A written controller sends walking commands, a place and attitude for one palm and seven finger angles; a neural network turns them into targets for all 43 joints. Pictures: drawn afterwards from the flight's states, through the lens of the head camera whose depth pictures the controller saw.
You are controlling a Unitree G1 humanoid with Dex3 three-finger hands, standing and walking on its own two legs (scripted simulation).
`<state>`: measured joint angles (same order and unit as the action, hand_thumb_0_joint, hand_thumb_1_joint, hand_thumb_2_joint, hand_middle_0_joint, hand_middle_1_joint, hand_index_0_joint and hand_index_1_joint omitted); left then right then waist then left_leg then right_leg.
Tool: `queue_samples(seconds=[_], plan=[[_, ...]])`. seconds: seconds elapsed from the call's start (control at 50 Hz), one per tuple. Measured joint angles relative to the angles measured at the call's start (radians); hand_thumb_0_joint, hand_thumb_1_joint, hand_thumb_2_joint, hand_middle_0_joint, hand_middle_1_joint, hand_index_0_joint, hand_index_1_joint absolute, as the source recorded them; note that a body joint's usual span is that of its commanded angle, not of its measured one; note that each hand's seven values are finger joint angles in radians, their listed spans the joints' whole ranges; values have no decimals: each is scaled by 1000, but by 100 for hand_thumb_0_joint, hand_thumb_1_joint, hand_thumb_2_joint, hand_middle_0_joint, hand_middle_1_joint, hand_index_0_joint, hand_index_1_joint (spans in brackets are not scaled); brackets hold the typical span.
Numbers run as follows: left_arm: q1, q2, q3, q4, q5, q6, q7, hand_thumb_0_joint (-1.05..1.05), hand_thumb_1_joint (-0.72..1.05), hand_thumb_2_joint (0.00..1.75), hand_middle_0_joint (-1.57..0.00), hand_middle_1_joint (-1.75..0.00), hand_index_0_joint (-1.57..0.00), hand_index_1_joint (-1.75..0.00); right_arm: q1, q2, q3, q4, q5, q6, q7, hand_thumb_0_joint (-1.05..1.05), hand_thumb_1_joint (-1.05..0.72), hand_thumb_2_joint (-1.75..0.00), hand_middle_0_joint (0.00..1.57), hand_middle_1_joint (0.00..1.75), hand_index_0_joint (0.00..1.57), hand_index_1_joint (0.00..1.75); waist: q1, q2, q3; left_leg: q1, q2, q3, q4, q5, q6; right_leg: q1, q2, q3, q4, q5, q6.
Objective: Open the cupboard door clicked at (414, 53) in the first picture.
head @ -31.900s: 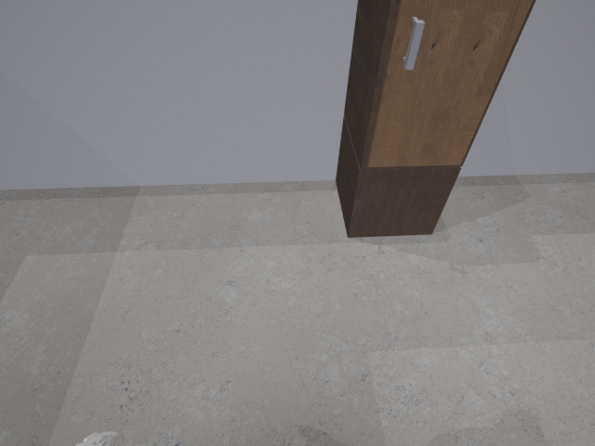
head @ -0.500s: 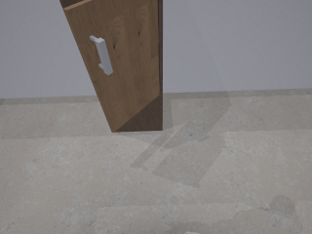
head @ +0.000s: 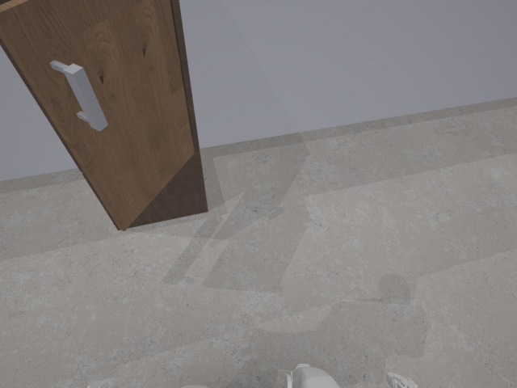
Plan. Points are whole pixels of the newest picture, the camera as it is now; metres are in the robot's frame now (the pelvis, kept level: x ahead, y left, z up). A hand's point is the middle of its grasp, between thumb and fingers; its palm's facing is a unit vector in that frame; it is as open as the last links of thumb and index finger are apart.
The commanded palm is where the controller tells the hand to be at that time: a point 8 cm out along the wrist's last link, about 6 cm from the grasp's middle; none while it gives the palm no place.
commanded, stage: walk to a spot facing it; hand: left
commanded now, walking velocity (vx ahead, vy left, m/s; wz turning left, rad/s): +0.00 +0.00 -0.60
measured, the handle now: (79, 96) +0.53 +0.38 +0.10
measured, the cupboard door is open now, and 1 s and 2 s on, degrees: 47 47 47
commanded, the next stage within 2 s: none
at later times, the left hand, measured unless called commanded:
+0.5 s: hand (182, 364) +0.16 +0.15 -0.16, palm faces -0.30 -0.93 -0.20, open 7.4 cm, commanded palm none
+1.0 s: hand (226, 332) +0.22 +0.08 -0.16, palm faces -0.56 -0.81 -0.17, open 7.4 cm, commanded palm none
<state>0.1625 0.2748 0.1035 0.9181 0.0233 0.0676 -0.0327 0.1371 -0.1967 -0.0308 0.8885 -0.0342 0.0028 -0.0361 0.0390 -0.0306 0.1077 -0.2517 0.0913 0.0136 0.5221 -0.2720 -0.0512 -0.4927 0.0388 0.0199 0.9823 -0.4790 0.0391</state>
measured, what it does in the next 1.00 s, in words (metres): steps on the spot, turning right: right foot, then right foot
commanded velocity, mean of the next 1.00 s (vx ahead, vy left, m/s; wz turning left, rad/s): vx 0.16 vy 0.00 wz -0.59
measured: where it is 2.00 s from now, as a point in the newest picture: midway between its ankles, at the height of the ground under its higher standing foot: (368, 367)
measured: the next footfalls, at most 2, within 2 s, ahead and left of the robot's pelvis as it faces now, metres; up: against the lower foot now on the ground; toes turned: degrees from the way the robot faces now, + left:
right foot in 0.12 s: +0.06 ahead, -0.15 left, +0.00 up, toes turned -6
right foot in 0.58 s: +0.01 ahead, -0.16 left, +0.00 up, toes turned -24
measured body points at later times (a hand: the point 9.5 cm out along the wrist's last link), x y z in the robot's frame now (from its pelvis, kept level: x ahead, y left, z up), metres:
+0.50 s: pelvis +0.00 -0.02 +0.00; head +0.04 -0.02 +0.45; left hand +0.18 +0.20 -0.15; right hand -0.06 -0.28 -0.13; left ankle +0.05 +0.13 -0.74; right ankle -0.03 -0.13 -0.69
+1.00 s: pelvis +0.05 -0.06 +0.01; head +0.09 -0.06 +0.45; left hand +0.25 +0.12 -0.15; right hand -0.05 -0.28 -0.12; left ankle +0.12 +0.06 -0.74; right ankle -0.02 -0.16 -0.66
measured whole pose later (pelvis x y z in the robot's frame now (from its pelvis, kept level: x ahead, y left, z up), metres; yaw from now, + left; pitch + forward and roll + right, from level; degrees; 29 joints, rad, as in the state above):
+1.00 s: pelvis +0.05 -0.06 +0.01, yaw -37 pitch +1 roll -1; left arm 0.22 0.25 0.10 0.96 0.04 0.04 -0.07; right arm 0.29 -0.19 -0.02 0.91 -0.04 -0.07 -0.01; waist 0.01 -0.04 0.04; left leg -0.21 0.09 0.11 0.45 -0.27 -0.03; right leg -0.55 -0.02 -0.01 1.09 -0.33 0.00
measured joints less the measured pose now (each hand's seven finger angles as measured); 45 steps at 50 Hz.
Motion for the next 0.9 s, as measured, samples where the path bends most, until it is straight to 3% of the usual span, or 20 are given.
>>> queue_samples(seconds=[0.06, 0.1, 0.12, 0.14, 0.18, 0.22, 0.26, 0.32, 0.36, 0.42, 0.46, 0.52, 0.56, 0.58, 0.62, 0.68, 0.74, 0.82, 0.86, 0.9], plan=[[-11, 2, -6, -26, -1, -9, -10, 0, 91, 90, -20, -30, -20, -30, 23, -12, -2, 6, -4, 10, 5, 0, -90, -90, 20, 30, 20, 30, -4, 36, 5, 8, 45, 21, 20, -16, -17, 55, -28, -56, -128, 23, -4], [-6, 7, -10, -39, -2, -18, -15, 0, 91, 90, -20, -30, -20, -30, 42, -23, -6, 5, 1, 17, 11, 0, -90, -90, 20, 30, 20, 30, -10, 49, 0, -5, 68, 40, 75, -50, -31, 123, -37, -73, -278, 125, -18], [5, 22, -14, -51, 0, -27, -16, 0, 91, 90, -20, -30, -20, -30, 58, -23, -9, -1, 7, 21, 14, 0, -90, -90, 20, 30, 21, 30, -15, 25, -15, -31, 57, 62, 129, -75, -30, 159, -59, -42, -370, 217, -45], [3, 22, -13, -49, 1, -35, -9, 0, 91, 90, -20, -30, -20, -30, 57, -33, -14, 0, 13, 29, 16, 0, -90, -90, 20, 30, 21, 30, -14, 24, -15, -67, 54, 58, 219, -155, -27, 144, -58, -21, -363, 244, -57], [-7, 8, -22, -41, 5, -30, 1, 0, 91, 90, -20, -30, -20, -30, 42, -59, -23, 10, 21, 46, 17, 0, -90, -90, 20, 30, 20, 30, -21, 42, 5, -128, 31, 18, 386, -259, -15, 117, -42, -1, -304, 202, -49], [-3, -2, -26, -36, 10, -21, 10, 0, 91, 90, -20, -30, -20, -30, 29, -71, -29, 18, 24, 52, 17, 0, -91, -90, 20, 30, 20, 30, -26, 35, 13, -170, 2, 11, 474, -266, -9, 116, -34, 28, -316, 195, -37], [3, -5, -27, -27, 13, -12, 17, 0, 91, 90, -20, -30, -20, -30, 26, -70, -29, 15, 28, 44, 18, 0, -91, -90, 20, 29, 20, 30, -32, 9, 11, -166, -24, 27, 420, -247, -7, 118, -32, 65, -345, 218, -28], [17, -11, -33, -15, 4, 0, 16, 0, 91, 90, -21, -30, -20, -30, 52, -72, -22, -5, 30, 16, 15, 0, -91, -90, 20, 29, 20, 30, -45, -8, -15, -84, -41, 37, 134, -135, 5, 100, -14, 107, -350, 232, -18], [8, -14, -34, -12, -5, 12, 7, 0, 91, 90, -21, -30, -20, -30, 73, -73, -19, -9, 17, -2, 6, 0, -91, -90, 20, 29, 20, 30, -55, 4, -18, -86, -21, 35, 104, -10, 22, 50, 0, 83, -225, 93, -15], [-15, -4, -23, -7, -1, 16, -7, 0, 91, 90, -20, -30, -20, -30, 108, -48, -5, 10, 2, -5, 7, 0, -91, -90, 20, 29, 20, 30, -53, -11, -15, -57, 5, 60, 83, -16, 19, -1, -14, 19, -14, 12, -9], [-30, -9, -22, -13, -1, 14, -14, 0, 91, 90, -20, -30, -20, -30, 129, -41, 1, 21, -3, -1, 8, 0, -91, -90, 20, 29, 20, 30, -50, 1, -15, -35, 30, 70, 46, -6, 7, 10, -28, -31, -11, 4, -6], [-38, -19, -31, -27, -5, 1, -19, 0, 91, 90, -20, -30, -20, -30, 150, -39, 3, 32, -3, 5, 12, 0, -91, -90, 20, 30, 20, 30, -51, 31, -17, -19, 71, 90, 31, 0, -13, 86, -34, -83, -166, 29, -15], [-29, -17, -38, -40, -5, -15, -20, 0, 91, 90, -20, -30, -20, -30, 167, -41, 0, 29, 4, 10, 17, 0, -90, -90, 20, 30, 20, 30, -54, 35, -29, -33, 87, 109, 76, -26, -29, 169, -41, -88, -350, 145, -37], [-22, -9, -38, -45, -3, -27, -17, 0, 91, 90, -20, -30, -20, -30, 170, -39, -3, 27, 10, 17, 20, 0, -90, -90, 20, 30, 20, 30, -51, 16, -38, -61, 76, 118, 146, -103, -32, 176, -55, -62, -401, 236, -62], [-26, -23, -40, -32, -3, -35, -4, 0, 91, 90, -20, -30, -20, -30, 143, -50, -11, 40, 17, 40, 23, 0, -90, -90, 20, 30, 20, 30, -51, 34, -20, -124, 57, 61, 335, -224, -24, 158, -38, -45, -351, 219, -74], [-2, -41, -41, -18, 1, -34, 8, 0, 91, 90, -21, -30, -20, -30, 112, -55, -22, 48, 17, 50, 33, 1, -91, -90, 20, 29, 20, 30, -51, 36, -21, -193, 16, 35, 484, -204, -20, 183, -26, -12, -389, 195, -72], [32, -48, -41, -1, 5, -41, 9, 0, 91, 90, -21, -30, -20, -30, 87, -45, -28, 31, 16, 37, 44, 1, -91, -90, 20, 29, 20, 30, -43, 15, -31, -198, -12, 51, 416, -161, -18, 209, -23, 32, -454, 226, -74], [78, -48, -36, 21, 7, -44, 1, 0, 91, 90, -21, -30, -20, -30, 63, -29, -28, 3, 18, 10, 50, 1, -91, -90, 20, 29, 20, 30, -24, -9, -48, -131, -48, 60, 207, -128, -8, 220, -12, 93, -477, 229, -74], [108, -53, -31, 26, 4, -40, -2, 0, 90, 90, -21, -30, -20, -30, 67, -32, -20, -15, 17, -15, 45, 0, -91, -90, 20, 29, 20, 30, -17, 4, -69, -52, -47, 52, 35, -141, 12, 195, 13, 113, -424, 174, -71], [112, -53, -23, 38, 0, -27, -12, 0, 90, 90, -21, -30, -20, -30, 70, -28, -15, -19, 6, -45, 28, 0, -91, -90, 20, 29, 20, 30, -30, 18, -72, -49, -28, 51, 15, -7, 36, 124, 15, 68, -244, 44, -63]])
